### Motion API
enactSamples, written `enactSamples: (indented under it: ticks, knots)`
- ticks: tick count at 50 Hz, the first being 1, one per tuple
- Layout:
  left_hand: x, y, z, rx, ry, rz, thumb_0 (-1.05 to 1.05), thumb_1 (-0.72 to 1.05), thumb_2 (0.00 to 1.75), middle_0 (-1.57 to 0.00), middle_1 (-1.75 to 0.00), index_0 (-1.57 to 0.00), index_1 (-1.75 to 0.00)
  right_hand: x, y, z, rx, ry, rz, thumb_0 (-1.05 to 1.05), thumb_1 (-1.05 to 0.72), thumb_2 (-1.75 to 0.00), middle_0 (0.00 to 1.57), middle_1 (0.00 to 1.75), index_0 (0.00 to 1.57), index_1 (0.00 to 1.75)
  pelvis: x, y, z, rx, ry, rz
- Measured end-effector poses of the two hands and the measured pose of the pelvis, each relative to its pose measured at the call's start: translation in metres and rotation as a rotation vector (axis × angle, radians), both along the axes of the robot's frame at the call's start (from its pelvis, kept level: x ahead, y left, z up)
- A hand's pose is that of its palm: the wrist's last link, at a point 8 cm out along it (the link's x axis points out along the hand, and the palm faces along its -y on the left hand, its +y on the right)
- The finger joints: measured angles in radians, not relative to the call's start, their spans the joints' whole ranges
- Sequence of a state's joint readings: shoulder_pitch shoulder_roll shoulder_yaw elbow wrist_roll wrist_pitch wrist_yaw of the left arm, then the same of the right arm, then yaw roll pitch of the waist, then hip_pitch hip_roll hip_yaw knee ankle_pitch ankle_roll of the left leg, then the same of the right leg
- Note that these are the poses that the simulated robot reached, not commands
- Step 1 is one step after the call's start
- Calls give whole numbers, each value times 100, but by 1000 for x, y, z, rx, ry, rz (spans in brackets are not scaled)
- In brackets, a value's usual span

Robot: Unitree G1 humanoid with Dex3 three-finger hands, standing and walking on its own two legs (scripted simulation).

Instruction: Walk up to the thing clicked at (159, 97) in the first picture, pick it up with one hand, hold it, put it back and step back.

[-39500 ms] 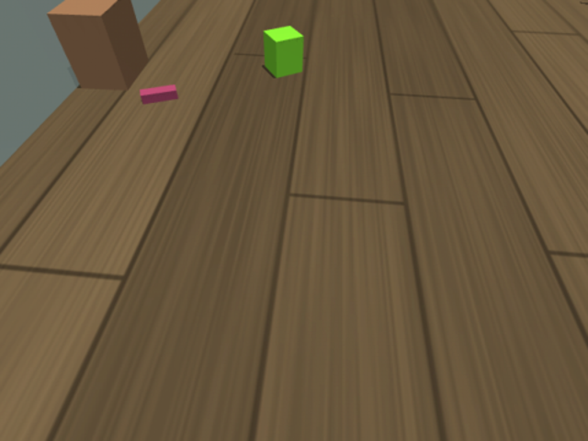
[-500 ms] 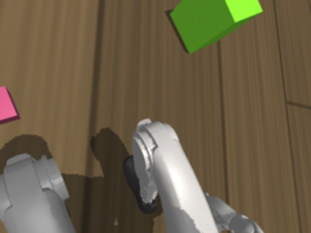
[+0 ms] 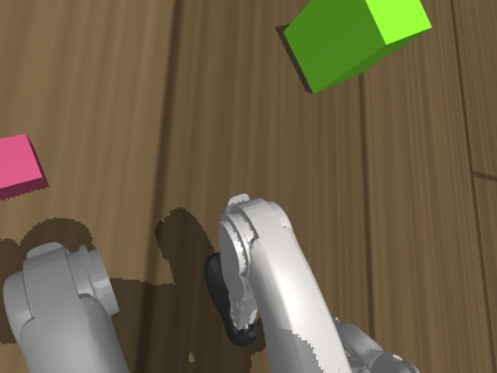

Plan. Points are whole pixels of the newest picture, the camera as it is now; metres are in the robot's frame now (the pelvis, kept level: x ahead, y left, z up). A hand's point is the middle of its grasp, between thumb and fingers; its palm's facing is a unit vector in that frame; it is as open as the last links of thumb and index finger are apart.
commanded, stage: withdraw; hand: left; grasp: from above
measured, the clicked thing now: out of the picture +0.43 +0.33 -0.27
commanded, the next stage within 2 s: home in 0.64 s
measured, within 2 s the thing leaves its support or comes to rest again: neither
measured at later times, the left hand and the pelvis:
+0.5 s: hand out of the picture +0.40 +0.33 -0.06, palm faces -0.49 -0.13 -0.86, open 14.0 cm; pelvis -0.02 -0.01 +0.07, yaw +8 degrees
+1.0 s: hand out of the picture +0.43 +0.33 -0.13, palm faces -0.30 -0.20 -0.93, open 12.4 cm; pelvis -0.01 -0.01 +0.03, yaw +6 degrees
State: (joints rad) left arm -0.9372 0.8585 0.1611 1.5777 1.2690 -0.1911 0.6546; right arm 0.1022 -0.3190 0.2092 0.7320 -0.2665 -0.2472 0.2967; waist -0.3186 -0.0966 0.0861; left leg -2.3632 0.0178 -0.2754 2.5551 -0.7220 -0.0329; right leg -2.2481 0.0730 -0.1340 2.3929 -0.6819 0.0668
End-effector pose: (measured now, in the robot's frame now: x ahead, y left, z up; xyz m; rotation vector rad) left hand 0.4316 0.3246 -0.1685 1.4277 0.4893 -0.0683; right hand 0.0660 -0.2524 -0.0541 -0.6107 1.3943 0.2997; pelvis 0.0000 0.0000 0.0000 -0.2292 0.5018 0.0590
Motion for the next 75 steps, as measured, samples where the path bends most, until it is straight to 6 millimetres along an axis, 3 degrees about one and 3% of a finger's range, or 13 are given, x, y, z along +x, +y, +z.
enactSamples:
  ticks: [3, 10, 16, 20, 26, 33, 41, 47, 52, 57, 66, 75]
  knots:
    - [0, 6, 23, 26, -38, 22, 0, -51, 96, -8, -102, -10, -100, 5, 0, -4, 21, -17, -53, 0, -90, -90, 20, 30, 20, 30, 2, -1, 3, 8, 27, 7]
    - [-5, 23, 96, 82, 4, 72, 0, -51, 99, -8, -101, -9, -100, 29, -1, -10, 71, -84, -168, 0, -90, -90, 20, 30, 20, 30, 0, -3, 24, 44, 79, 37]
    - [-11, 20, 152, 68, 97, 42, 0, -52, 101, -8, -101, -9, -101, 44, -2, 3, 80, -132, -202, 0, -91, -90, 20, 30, 20, 30, -5, -6, 52, 75, 85, 63]
    - [-14, 12, 169, 38, 139, 7, 0, -52, 102, -8, -102, -8, -102, 46, -8, 18, 44, -157, -197, 0, -90, -90, 20, 30, 20, 30, -10, -9, 65, 86, 75, 72]
    - [-19, 6, 161, 8, 172, -46, 0, -51, 102, -8, -102, -8, -102, 34, -22, 33, -48, -160, -182, 0, -90, -90, 20, 30, 20, 30, -17, -12, 68, 89, 64, 76]
    - [-25, 10, 119, 4, 176, -75, 0, -50, 101, -8, -102, -9, -101, 5, -32, 27, -131, -95, -170, 0, -90, -90, 20, 30, 20, 30, -20, -12, 49, 80, 52, 71]
    - [-20, 14, 76, 10, 113, -69, 0, -45, 98, -12, -98, -13, -97, -24, -20, 5, -136, -10, -178, 0, -89, -89, 20, 30, 20, 30, -17, -8, 24, 65, 44, 63]
    - [-9, 12, 81, 6, 5, -1, 0, -30, 94, -20, -82, -19, -82, -25, -4, -8, -78, 3, -222, 0, -89, -89, 20, 30, 20, 30, -10, -6, 21, 61, 78, 59]
    - [-12, 12, 111, -59, -27, 122, 0, -5, 92, -22, -66, -22, -67, -7, 6, -4, -10, -38, -270, 0, -89, -89, 20, 30, 20, 30, -6, -5, 38, 64, 107, 62]
    - [-35, 12, 158, -171, 0, 231, 0, 24, 91, -23, -53, -22, -54, 21, 10, 19, 45, -108, -306, 0, -89, -90, 20, 30, 20, 30, -3, -4, 73, 74, 123, 74]
    - [-110, 2, 242, -473, 32, 357, 1, 72, 90, -21, -36, -22, -36, 97, 9, 94, 76, -302, -248, 0, -90, -90, 20, 30, 20, 30, -2, -6, 146, 99, 93, 95]
    - [-179, -14, 307, -718, -7, 549, 1, 86, 90, -21, -31, -21, -31, 170, 30, 177, 124, -541, -173, 1, -90, -90, 20, 30, 20, 30, 2, -8, 211, 121, 31, 127]
